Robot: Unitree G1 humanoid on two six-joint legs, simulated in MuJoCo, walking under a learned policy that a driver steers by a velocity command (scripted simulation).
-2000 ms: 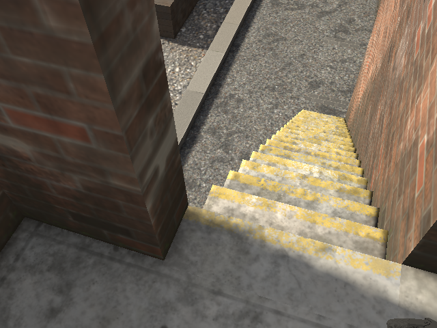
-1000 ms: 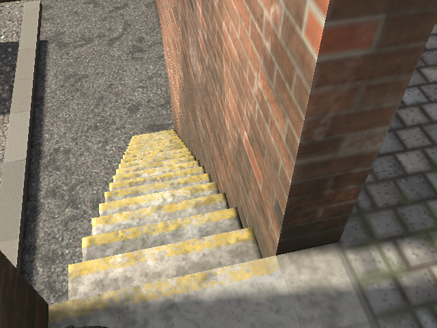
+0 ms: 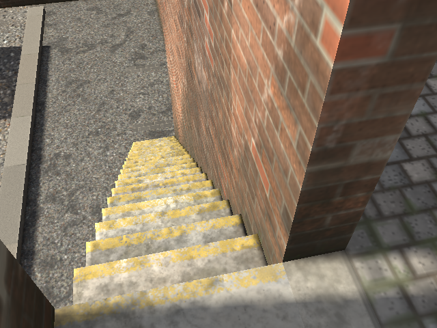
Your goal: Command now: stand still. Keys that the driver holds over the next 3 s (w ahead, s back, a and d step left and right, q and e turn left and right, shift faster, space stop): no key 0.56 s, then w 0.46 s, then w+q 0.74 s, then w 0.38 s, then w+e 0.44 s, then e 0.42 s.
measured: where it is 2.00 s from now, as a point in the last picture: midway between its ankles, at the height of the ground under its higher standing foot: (196, 281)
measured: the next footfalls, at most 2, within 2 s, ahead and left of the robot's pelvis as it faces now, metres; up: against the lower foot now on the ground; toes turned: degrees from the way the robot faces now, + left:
right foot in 1.12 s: +0.30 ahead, -0.15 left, +0.00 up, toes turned -1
left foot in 1.64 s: +0.52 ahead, +0.16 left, +0.00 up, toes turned +18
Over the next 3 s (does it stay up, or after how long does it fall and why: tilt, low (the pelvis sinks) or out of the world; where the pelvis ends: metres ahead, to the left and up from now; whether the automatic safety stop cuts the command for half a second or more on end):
stays up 0.89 0.27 -0.42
